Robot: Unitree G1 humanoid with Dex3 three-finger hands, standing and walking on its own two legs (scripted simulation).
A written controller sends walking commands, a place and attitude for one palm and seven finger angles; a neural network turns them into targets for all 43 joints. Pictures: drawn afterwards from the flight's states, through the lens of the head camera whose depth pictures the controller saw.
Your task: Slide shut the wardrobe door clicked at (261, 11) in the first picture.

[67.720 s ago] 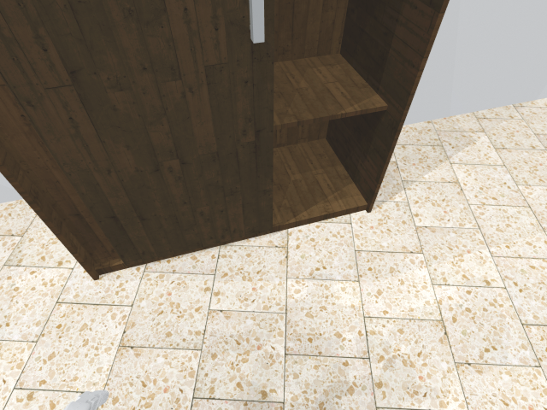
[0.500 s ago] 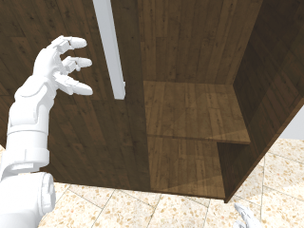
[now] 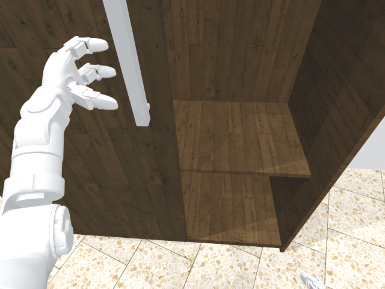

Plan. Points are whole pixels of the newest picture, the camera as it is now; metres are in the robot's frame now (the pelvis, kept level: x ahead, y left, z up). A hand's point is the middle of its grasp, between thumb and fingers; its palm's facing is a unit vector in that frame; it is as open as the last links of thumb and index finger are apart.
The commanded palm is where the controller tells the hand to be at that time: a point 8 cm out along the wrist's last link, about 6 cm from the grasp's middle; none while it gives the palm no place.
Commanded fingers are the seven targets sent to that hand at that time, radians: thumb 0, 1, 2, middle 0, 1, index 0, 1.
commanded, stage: move the hooked fingers beside the handle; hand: left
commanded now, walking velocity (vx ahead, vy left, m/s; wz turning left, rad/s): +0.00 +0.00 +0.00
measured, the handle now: (132, 59) +0.47 +0.13 +0.27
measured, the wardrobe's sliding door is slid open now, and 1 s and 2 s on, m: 0.47 0.47 0.47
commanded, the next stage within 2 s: feel for the door with the fingertips in 0.34 s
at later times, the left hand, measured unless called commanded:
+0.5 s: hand (97, 80) +0.43 +0.19 +0.25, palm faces -0.02 -1.00 -0.04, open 13.8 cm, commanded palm +0.40 +0.24 +0.24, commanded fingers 0.00 -0.50 0.30 -0.30 -1.20 -0.30 -1.20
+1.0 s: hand (115, 85) +0.42 +0.16 +0.24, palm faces -0.02 -1.00 -0.03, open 13.9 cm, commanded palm +0.41 +0.21 +0.24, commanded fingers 0.00 -0.50 0.30 -0.30 -1.20 -0.30 -1.20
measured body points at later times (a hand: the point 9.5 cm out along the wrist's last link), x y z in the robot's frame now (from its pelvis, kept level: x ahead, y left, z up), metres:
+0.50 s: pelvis -0.01 +0.00 +0.00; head +0.00 -0.02 +0.45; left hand +0.42 +0.24 +0.25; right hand +0.12 -0.26 -0.11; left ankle -0.01 +0.11 -0.74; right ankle -0.03 -0.12 -0.74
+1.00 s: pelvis +0.00 +0.00 +0.00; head +0.00 -0.01 +0.45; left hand +0.42 +0.21 +0.24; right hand +0.16 -0.24 -0.10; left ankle -0.01 +0.11 -0.74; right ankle -0.03 -0.12 -0.74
